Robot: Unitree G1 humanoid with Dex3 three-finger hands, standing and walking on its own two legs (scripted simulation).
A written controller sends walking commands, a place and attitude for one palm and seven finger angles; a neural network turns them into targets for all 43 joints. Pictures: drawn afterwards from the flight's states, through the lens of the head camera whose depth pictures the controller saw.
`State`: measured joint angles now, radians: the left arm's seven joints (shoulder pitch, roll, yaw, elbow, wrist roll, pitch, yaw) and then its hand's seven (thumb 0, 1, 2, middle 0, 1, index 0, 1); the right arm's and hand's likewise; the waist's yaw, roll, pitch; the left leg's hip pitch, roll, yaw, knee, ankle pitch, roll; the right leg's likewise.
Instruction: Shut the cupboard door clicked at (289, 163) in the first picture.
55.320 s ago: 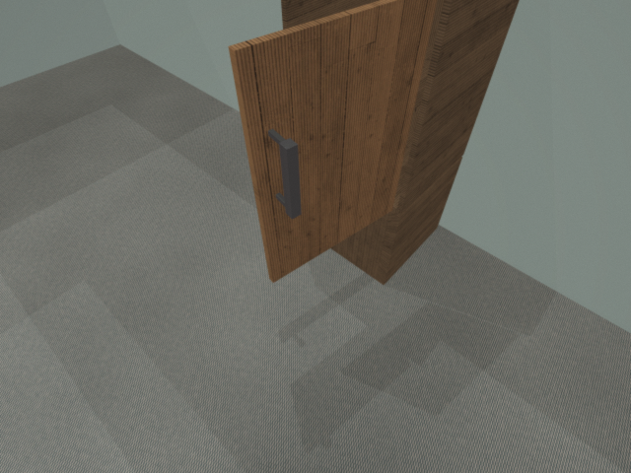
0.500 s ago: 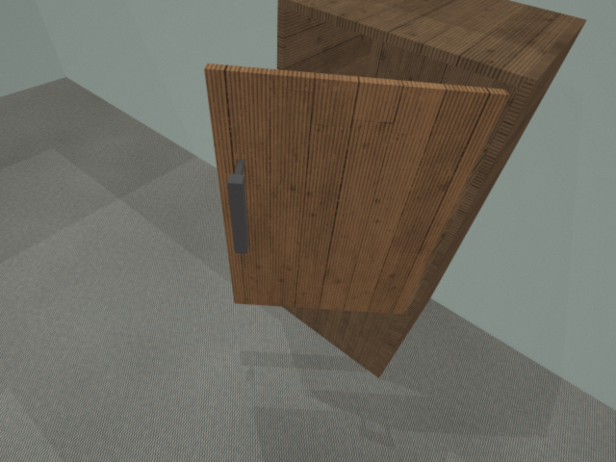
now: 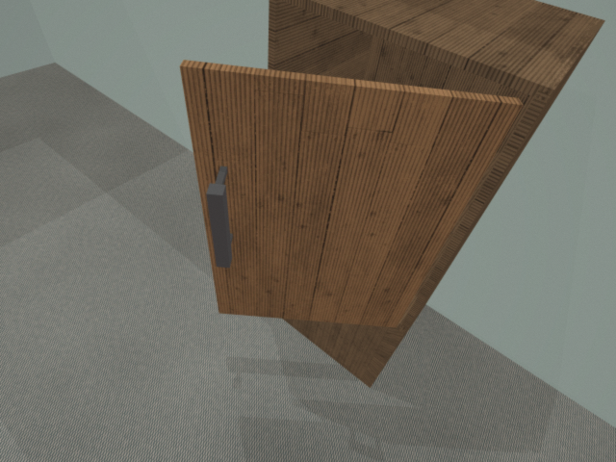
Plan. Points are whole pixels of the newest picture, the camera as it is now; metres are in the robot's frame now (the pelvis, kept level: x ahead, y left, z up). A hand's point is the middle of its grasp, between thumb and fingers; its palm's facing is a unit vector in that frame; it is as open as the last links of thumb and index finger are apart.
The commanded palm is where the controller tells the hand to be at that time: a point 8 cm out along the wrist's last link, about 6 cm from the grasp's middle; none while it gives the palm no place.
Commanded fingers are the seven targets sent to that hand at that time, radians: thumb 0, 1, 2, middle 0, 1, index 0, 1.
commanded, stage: come to a stop and stand still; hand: left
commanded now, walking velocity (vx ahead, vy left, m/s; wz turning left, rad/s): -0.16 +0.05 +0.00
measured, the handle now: (223, 219) +0.46 +0.17 +0.03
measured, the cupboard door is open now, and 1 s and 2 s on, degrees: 36 36 36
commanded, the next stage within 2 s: look again from close up in 0.86 s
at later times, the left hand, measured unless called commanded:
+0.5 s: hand out of the picture +0.02 +0.18 -0.16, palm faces -0.01 -0.98 -0.19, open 7.4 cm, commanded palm none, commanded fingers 0.00 0.90 0.90 -0.20 -0.30 -0.20 -0.30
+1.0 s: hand out of the picture -0.06 +0.18 -0.17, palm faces +0.00 -0.98 -0.19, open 7.4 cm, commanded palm none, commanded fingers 0.00 0.90 0.90 -0.20 -0.30 -0.20 -0.30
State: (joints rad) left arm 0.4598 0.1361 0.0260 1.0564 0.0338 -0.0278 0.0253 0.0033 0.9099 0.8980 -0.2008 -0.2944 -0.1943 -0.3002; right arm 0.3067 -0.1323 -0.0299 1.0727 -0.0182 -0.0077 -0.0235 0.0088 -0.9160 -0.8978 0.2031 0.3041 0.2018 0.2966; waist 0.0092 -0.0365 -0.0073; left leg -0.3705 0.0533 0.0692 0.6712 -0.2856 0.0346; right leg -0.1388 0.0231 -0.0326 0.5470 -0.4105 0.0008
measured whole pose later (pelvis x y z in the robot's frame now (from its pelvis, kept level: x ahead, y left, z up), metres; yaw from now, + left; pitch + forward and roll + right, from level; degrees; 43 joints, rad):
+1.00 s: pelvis -0.03 +0.01 +0.01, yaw +0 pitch -1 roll -1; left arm 0.37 0.12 -0.01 1.09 0.03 -0.01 0.04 0.01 0.91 0.90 -0.20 -0.29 -0.20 -0.30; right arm 0.33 -0.14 0.00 1.05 -0.02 0.01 -0.01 0.01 -0.91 -0.90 0.20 0.30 0.20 0.30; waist -0.02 0.04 0.02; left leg -0.34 0.01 0.10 0.56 -0.21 0.06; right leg -0.23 -0.04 -0.07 0.55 -0.30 0.01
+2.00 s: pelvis -0.04 -0.03 -0.09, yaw +2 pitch +13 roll -2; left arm 0.53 0.21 0.17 0.00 -0.30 -0.50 -0.30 0.02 0.90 0.90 -0.47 -0.59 -0.46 -0.59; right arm 0.14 -0.25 -0.05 0.52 0.03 -0.26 -0.05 0.01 -0.90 -0.90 0.20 0.30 0.20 0.30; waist 0.07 0.00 -0.14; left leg -1.00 0.07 -0.02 1.25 -0.47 -0.01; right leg -0.85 -0.01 -0.14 1.24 -0.62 -0.05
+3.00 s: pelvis -0.03 +0.00 -0.04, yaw +2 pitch +8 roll -3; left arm 0.37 0.26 0.15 -0.08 -0.27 -0.29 -0.22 0.02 0.90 0.90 -1.29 -1.48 -1.28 -1.48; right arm 0.26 -0.23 0.06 0.51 0.03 -0.19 -0.05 0.01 -0.90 -0.90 0.21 0.30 0.21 0.30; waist 0.01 0.05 -0.09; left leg -0.74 0.04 0.01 0.98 -0.38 0.03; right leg -0.59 -0.01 -0.11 0.94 -0.49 0.00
